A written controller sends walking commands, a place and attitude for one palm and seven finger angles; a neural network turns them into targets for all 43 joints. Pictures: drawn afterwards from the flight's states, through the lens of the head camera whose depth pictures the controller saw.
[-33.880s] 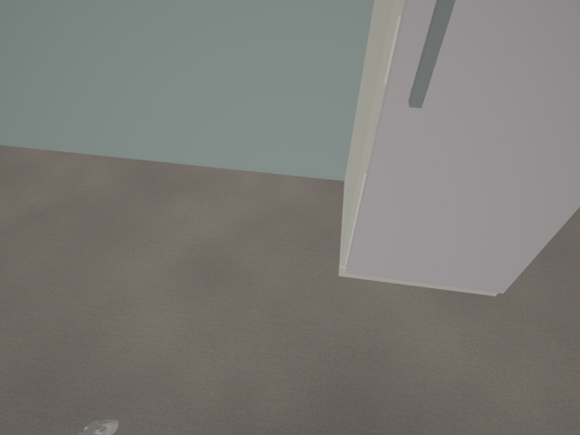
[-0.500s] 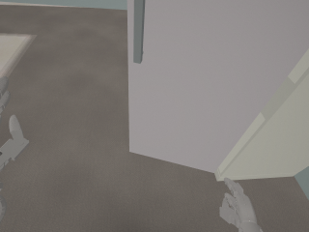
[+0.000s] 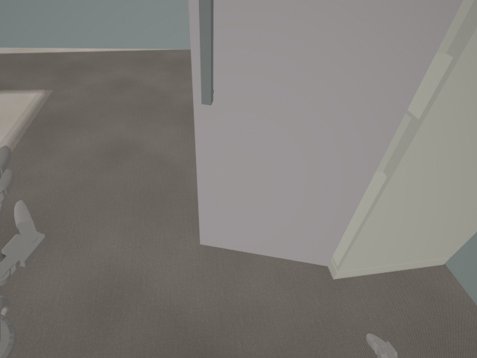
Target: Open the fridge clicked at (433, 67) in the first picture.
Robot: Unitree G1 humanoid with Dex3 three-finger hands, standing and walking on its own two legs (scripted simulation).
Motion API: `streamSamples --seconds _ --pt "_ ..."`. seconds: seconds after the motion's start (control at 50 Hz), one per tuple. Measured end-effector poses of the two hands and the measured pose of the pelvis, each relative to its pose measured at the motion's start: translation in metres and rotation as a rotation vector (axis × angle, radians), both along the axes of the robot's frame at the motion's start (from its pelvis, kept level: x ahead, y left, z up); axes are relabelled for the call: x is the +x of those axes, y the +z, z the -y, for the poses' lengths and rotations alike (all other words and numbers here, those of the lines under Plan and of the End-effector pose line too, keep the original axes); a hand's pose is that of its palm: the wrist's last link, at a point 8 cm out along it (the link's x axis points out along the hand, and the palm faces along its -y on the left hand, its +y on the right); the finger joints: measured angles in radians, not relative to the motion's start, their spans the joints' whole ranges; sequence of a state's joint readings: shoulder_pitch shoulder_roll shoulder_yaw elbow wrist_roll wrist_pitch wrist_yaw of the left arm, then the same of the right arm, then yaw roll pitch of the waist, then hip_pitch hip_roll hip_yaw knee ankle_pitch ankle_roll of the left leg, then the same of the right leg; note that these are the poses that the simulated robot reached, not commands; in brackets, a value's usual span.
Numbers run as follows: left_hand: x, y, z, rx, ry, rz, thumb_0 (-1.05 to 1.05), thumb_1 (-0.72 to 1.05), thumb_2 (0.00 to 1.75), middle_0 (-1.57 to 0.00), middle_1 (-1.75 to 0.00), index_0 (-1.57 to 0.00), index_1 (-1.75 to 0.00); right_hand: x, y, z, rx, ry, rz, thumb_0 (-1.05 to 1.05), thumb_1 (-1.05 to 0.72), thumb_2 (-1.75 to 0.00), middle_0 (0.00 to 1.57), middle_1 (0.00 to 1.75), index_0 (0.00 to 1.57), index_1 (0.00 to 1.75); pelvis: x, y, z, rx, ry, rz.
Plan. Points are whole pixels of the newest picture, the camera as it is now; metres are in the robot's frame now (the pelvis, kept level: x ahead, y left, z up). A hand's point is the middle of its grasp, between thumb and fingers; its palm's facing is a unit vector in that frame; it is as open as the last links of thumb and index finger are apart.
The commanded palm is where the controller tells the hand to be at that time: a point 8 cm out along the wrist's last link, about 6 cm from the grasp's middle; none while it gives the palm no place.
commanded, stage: stop stepping back and stand still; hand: left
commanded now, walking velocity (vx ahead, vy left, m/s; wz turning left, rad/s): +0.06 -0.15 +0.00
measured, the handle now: (208, 37) +0.75 +0.12 +0.26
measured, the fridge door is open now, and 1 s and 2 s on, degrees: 71 71 71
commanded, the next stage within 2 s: let the arm hang, fingers relaxed in 0.08 s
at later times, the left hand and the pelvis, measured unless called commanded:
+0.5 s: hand out of the picture +0.08 +0.17 -0.16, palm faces +0.15 -0.98 -0.15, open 7.0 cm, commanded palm none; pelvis +0.01 -0.01 +0.00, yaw +5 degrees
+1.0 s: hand out of the picture +0.03 +0.20 -0.15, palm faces +0.06 -0.98 -0.21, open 7.4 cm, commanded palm none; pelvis +0.03 +0.02 +0.02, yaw +2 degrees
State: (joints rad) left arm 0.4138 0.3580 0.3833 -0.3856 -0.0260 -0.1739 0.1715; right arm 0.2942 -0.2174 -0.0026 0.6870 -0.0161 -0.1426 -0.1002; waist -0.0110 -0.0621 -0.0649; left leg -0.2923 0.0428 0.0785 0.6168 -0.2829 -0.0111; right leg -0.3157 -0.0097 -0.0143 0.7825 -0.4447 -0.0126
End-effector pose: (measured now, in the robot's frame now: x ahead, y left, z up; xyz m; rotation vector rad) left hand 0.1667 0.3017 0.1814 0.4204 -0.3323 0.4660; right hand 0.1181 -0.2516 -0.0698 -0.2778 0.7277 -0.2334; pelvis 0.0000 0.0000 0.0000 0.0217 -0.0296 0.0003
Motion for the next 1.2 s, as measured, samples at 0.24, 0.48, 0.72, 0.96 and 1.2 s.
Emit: streamSamples --seconds 0.24,0.48,0.72,0.96,1.2 --pt "0.011 -0.014 0.019 0.137 -0.041 -0.245 0.0 0.89 0.9 -0.21 -0.3 -0.2 -0.3 0.008 -0.034 -0.013 0.158 0.11 -0.139 0.01 -0.9 -0.9 0.2 0.3 0.21 0.31 0.007 0.001 0.016 -0.021 0.051 -0.03" --pt "-0.097 -0.31 0.088 -0.619 0.02 -1.358 -0.02 0.95 0.89 -0.2 -0.3 -0.2 -0.3 -0.016 -0.045 -0.008 0.085 0.092 -0.399 0.01 -0.91 -0.9 0.2 0.3 0.2 0.3 0.009 0.0 0.009 -0.025 0.086 0.008" --pt "-0.175 -0.302 0.052 -0.604 0.164 -1.649 -0.02 0.94 0.9 -0.2 -0.3 -0.2 -0.3 -0.063 -0.052 -0.029 0.135 0.013 -0.595 0.01 -0.91 -0.9 0.2 0.3 0.2 0.3 0.021 0.018 -0.006 -0.04 0.063 -0.023" --pt "-0.146 -0.3 0.048 -0.575 0.128 -1.616 0.0 0.91 0.9 -0.2 -0.3 -0.19 -0.3 -0.087 -0.059 -0.053 0.19 -0.025 -0.649 0.01 -0.92 -0.9 0.2 0.3 0.2 0.3 0.026 0.022 -0.019 -0.027 0.042 -0.004" --pt "-0.141 -0.307 0.056 -0.595 0.089 -1.635 0.0 0.92 0.9 -0.2 -0.3 -0.2 -0.3 -0.11 -0.057 -0.069 0.211 -0.065 -0.702 0.01 -0.91 -0.9 0.2 0.3 0.2 0.3 0.026 0.022 -0.025 -0.026 0.032 -0.006"
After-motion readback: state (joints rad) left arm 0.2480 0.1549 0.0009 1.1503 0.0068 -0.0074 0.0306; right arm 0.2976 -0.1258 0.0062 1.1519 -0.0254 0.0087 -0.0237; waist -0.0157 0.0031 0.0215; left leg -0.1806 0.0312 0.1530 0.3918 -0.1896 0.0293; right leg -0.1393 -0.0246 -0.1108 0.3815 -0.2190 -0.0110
